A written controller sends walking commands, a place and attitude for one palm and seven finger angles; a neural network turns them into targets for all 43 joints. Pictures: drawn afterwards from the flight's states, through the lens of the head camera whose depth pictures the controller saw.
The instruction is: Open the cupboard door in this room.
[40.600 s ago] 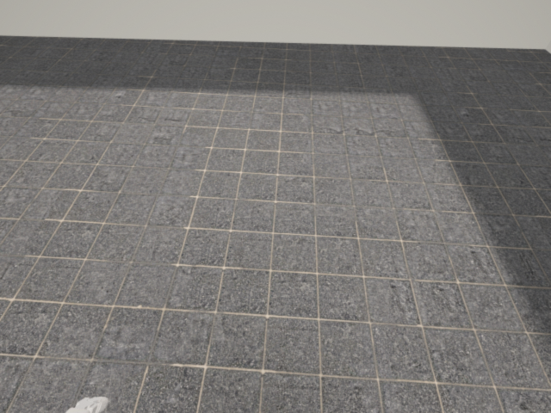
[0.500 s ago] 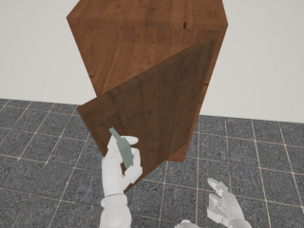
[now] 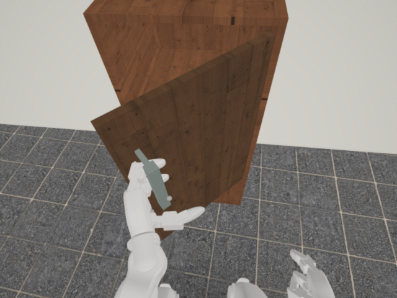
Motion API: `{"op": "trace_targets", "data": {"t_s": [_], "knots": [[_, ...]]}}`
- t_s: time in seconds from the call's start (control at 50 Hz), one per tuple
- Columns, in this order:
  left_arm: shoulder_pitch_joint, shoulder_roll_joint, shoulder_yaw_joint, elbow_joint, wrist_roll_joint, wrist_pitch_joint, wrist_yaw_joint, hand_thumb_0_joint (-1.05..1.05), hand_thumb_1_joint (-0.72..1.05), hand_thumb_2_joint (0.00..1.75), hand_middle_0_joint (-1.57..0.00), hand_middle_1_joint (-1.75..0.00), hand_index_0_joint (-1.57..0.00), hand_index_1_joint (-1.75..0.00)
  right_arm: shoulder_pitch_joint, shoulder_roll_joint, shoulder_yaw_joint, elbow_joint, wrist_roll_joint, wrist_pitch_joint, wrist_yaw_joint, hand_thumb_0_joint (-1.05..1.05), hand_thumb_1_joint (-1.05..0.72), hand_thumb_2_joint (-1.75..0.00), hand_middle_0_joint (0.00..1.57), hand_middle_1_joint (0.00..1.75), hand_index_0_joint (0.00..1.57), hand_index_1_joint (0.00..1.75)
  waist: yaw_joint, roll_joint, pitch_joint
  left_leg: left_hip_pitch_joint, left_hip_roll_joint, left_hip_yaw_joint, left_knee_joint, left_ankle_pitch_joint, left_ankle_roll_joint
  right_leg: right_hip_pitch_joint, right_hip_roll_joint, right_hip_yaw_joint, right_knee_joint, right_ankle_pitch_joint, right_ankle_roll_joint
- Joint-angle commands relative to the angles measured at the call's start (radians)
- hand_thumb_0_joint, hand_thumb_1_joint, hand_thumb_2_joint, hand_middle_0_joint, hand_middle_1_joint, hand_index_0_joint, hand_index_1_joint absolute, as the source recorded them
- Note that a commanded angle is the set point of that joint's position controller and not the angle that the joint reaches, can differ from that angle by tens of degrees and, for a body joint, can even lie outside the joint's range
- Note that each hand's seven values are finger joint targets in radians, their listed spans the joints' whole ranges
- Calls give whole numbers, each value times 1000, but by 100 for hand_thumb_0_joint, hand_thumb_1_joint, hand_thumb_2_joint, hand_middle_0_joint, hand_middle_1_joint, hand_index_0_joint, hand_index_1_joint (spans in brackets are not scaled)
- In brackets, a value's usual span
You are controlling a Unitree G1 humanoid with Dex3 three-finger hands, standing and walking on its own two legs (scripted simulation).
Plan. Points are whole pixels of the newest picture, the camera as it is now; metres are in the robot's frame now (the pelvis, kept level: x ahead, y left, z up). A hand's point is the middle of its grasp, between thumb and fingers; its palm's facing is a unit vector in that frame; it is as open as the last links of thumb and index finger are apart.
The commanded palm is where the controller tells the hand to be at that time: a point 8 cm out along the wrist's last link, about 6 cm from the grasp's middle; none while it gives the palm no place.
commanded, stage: open thumb and fingers to let go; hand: left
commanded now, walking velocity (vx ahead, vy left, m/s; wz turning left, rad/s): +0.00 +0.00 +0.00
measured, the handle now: (153, 180) +0.34 +0.11 +0.04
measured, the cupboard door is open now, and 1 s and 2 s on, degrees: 45 46 46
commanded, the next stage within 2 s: slide the hand sideways off the handle in 0.32 s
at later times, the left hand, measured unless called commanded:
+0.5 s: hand (167, 204) +0.29 +0.07 +0.04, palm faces +0.10 -0.99 -0.06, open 15.2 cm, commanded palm +0.25 +0.12 +0.04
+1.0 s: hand (145, 231) +0.24 +0.11 +0.04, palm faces -0.15 -0.99 -0.02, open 16.3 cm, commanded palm +0.22 +0.16 +0.04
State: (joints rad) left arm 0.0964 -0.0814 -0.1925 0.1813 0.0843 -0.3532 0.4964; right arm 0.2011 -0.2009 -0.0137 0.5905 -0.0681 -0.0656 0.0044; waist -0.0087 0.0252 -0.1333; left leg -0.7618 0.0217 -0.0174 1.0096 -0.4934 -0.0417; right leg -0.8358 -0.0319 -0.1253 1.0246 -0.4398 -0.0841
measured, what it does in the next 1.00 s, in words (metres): shifts its weight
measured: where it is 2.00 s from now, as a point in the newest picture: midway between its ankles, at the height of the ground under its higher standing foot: outside the picture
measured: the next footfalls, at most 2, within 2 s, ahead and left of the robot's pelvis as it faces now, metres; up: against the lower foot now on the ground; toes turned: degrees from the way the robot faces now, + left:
none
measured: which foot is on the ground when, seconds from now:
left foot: down 0.00-1.00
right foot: down 0.00-1.00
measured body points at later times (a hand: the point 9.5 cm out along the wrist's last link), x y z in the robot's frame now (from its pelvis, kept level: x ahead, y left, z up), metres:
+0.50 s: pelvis -0.01 +0.03 +0.00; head +0.05 +0.02 +0.44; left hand +0.28 +0.13 +0.05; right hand +0.17 -0.18 -0.10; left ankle +0.00 +0.15 -0.67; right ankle +0.04 -0.07 -0.67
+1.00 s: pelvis +0.00 +0.05 -0.02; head +0.06 +0.05 +0.43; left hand +0.24 +0.16 +0.04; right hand +0.18 -0.17 -0.09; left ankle +0.00 +0.15 -0.67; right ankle +0.04 -0.07 -0.67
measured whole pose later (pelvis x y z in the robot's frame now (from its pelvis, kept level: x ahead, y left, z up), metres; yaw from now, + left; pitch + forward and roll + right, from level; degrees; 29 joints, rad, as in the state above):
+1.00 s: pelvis +0.00 +0.05 -0.02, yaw -2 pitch +14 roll -1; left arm 0.33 0.08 -0.25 -0.12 0.02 -0.29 0.05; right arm 0.24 -0.20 0.03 0.41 -0.02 -0.07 0.02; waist 0.00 0.02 -0.12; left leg -0.82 0.00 0.02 1.14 -0.57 0.03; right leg -0.88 -0.05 -0.08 1.11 -0.47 -0.01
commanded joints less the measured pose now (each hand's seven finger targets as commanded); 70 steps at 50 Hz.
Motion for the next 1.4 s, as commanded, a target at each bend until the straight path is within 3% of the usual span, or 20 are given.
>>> {"op": "trace_targets", "data": {"t_s": [0.0, 0.28, 0.36, 0.4, 0.42, 0.44, 0.46, 0.48, 0.5, 0.54, 0.56, 0.6, 0.72, 0.76, 0.82, 0.88, 0.98, 1.06, 1.18, 1.38], "knots": [[-205, -19, 11, -179, 8, -69, 21, 0, -50, 30, -27, -100, -27, -100, -72, -68, -18, -162, 5, -51, -8, 0, -90, -90, 20, 30, 20, 30, -16, -155, -235, -49, -56, 13, -72, 83, 47, 320, -40, 223, -260, 54, 79], [-237, -50, -3, -152, 38, -52, 78, 0, -50, 30, -15, -30, -15, -30, -83, -64, -12, -172, 0, -38, -2, 0, -90, -90, 20, 30, 20, 30, 7, -93, -239, 11, -55, 13, -110, 111, 48, 275, 0, 134, -208, 82, 54], [-228, -79, -17, -146, 31, -46, 82, 0, -50, 30, -15, -30, -15, -30, -82, -61, -11, -173, -3, -35, 2, 0, -90, -90, 20, 30, 20, 30, 6, -122, -243, 18, -52, 10, -111, 131, 46, 272, 6, 114, -192, 114, 56], [-211, -94, -34, -155, 37, -42, 83, 0, -50, 30, -15, -30, -15, -30, -86, -61, -10, -175, -2, -33, 6, 0, -90, -90, 20, 30, 20, 30, 12, -85, -248, 32, -49, 10, -114, 147, 43, 257, 11, 99, -174, 134, 50], [-230, 10, -245, -175, 155, -72, -140, 0, -50, 30, -15, -30, -15, -30, -21, -106, -3, -151, -2, -36, 10, 0, -90, -90, 20, 30, 20, 30, -80, -121, -199, 44, -45, 16, -85, 159, 66, 214, 5, 117, -151, 219, 50], [-275, 102, -143, -221, 114, -110, -260, 0, -50, 30, -15, -30, -15, -30, -19, -103, -13, -179, 10, -39, 3, 0, -90, -90, 20, 30, 20, 30, -50, -93, -255, 29, -49, 12, -77, 169, 70, 252, -4, 123, -135, 254, 45], [-272, 119, -152, -256, 91, -126, -356, 0, -50, 30, -15, -30, -15, -30, -28, -107, -14, -191, 15, -42, -2, 0, -90, -90, 20, 30, 20, 30, -41, -55, -296, 43, -51, 14, -74, 172, 71, 276, -7, 135, -125, 268, 43], [-261, 113, -167, -290, 49, -126, -444, 0, -50, 30, -15, -30, -15, -30, -23, -110, -14, -213, 27, -47, -4, 0, -90, -90, 20, 30, 20, 30, -42, -13, -310, 69, -51, 11, -75, 192, 70, 274, -5, 131, -114, 284, 37], [-223, 101, -161, -277, -10, -113, -513, 0, -50, 30, -15, -30, -15, -30, -18, -107, -11, -226, 40, -54, -6, 0, -90, -90, 20, 30, 20, 30, -43, -32, -295, 73, -50, 5, -82, 191, 69, 273, -2, 125, -122, 277, 39], [-148, 60, -121, -270, -133, -69, -569, 0, -50, 30, -15, -30, -15, -30, -33, -108, -2, -261, 64, -64, -11, 0, -90, -90, 20, 30, 20, 30, -30, -86, -230, 51, -48, -3, -111, 136, 63, 272, 7, 106, -155, 184, 47], [-140, 41, -109, -281, -172, -50, -568, 0, -50, 30, -15, -30, -15, -30, -41, -109, 0, -273, 72, -70, -13, 0, -90, -90, 20, 30, 20, 30, -30, -111, -205, 39, -48, -5, -116, 115, 63, 264, 9, 105, -171, 139, 52], [-106, 56, -62, -317, -191, -35, -530, 0, -50, 30, -15, -30, -15, -30, -44, -113, -2, -282, 73, -81, -10, 0, -90, -90, 20, 30, 20, 30, -11, -108, -214, 45, -48, -13, -120, 128, 58, 248, 10, 85, -148, 128, 50], [53, 86, -87, -439, -68, -45, -426, 0, -50, 30, -15, -30, -15, -30, -7, -114, -16, -321, 54, -74, 20, 0, -90, -90, 20, 30, 20, 30, -4, -67, -239, 48, -41, -20, -86, 199, 51, 187, 10, 71, -70, 179, 40], [77, 101, -93, -452, -45, -41, -422, 0, -50, 30, -15, -30, -15, -30, -6, -116, -15, -331, 54, -64, 23, 0, -90, -90, 20, 30, 20, 30, -9, -50, -195, 32, -39, -21, -83, 147, 49, 146, 11, 72, -72, 123, 39], [90, 126, -74, -491, -36, -31, -420, 0, -50, 30, -15, -30, -15, -30, -10, -114, -13, -344, 53, -52, 16, 0, -90, -90, 20, 30, 20, 30, -2, -43, -208, 20, -41, -25, -80, 119, 49, 144, 13, 75, -64, 92, 37], [140, 146, -39, -515, -62, -16, -426, 0, -50, 30, -15, -30, -15, -30, -10, -114, -10, -354, 56, -48, 3, 0, -90, -90, 20, 30, 20, 30, 2, -73, -214, 9, -42, -24, -76, 119, 52, 164, 19, 77, -73, 95, 40], [201, 151, -40, -598, -97, -19, -462, 0, -50, 30, -15, -30, -15, -30, -7, -114, -8, -361, 60, -60, -7, 0, -90, -90, 20, 30, 20, 30, -1, -35, -249, 33, -41, -23, -60, 189, 50, 179, 21, 73, -56, 169, 42], [248, 158, -32, -602, -112, -17, -496, 0, -50, 30, -15, -30, -15, -30, 5, -117, -6, -364, 61, -66, -8, 0, -90, -90, 20, 30, 20, 30, -10, -44, -205, 12, -40, -28, -55, 178, 47, 158, 22, 64, -51, 160, 45], [334, 213, 29, -621, -116, -13, -523, 0, -50, 30, -15, -30, -15, -30, 14, -122, -13, -374, 63, -70, -14, 0, -90, -90, 20, 30, 20, 30, 6, -40, -226, -6, -43, -24, -32, 195, 49, 165, 23, 72, -33, 177, 43], [436, 283, 145, -666, -191, -35, -589, 0, -50, 30, -15, -30, -15, -30, 13, -123, -23, -379, 73, -70, -29, 0, -90, -90, 20, 30, 20, 30, 12, -44, -222, -55, -48, -8, 9, 204, 51, 198, 25, 98, -35, 215, 47]]}}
